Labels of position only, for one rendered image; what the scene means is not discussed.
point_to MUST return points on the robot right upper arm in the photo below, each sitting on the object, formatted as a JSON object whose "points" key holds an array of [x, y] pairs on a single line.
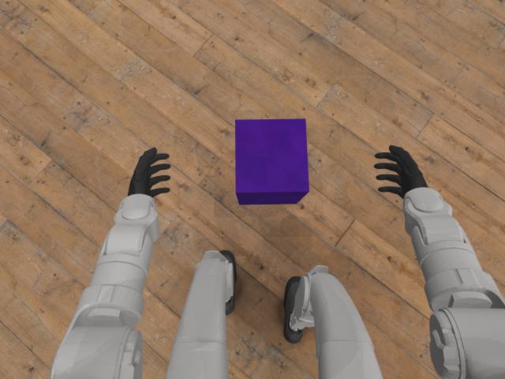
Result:
{"points": [[468, 343]]}

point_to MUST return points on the robot foot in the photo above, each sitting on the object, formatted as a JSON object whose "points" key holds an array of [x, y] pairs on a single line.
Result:
{"points": [[230, 257], [291, 335]]}

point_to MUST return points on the right robot forearm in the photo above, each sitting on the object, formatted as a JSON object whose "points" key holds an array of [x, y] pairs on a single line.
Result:
{"points": [[453, 275]]}

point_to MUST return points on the carton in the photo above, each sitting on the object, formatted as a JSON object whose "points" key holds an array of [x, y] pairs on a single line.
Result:
{"points": [[271, 161]]}

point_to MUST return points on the left robot hand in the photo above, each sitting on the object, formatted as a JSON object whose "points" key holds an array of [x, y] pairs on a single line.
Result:
{"points": [[141, 181]]}

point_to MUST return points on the right robot hand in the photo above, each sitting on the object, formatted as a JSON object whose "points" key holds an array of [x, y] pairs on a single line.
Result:
{"points": [[409, 178]]}

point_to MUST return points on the robot left upper arm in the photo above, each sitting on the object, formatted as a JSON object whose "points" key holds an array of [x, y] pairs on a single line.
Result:
{"points": [[101, 352]]}

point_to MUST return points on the left robot forearm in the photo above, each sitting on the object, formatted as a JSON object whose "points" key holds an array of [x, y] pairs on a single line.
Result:
{"points": [[115, 295]]}

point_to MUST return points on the robot left foot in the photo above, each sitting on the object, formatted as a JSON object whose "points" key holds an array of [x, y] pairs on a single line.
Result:
{"points": [[230, 257]]}

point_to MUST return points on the robot right foot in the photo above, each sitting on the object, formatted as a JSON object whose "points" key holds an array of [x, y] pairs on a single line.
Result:
{"points": [[291, 335]]}

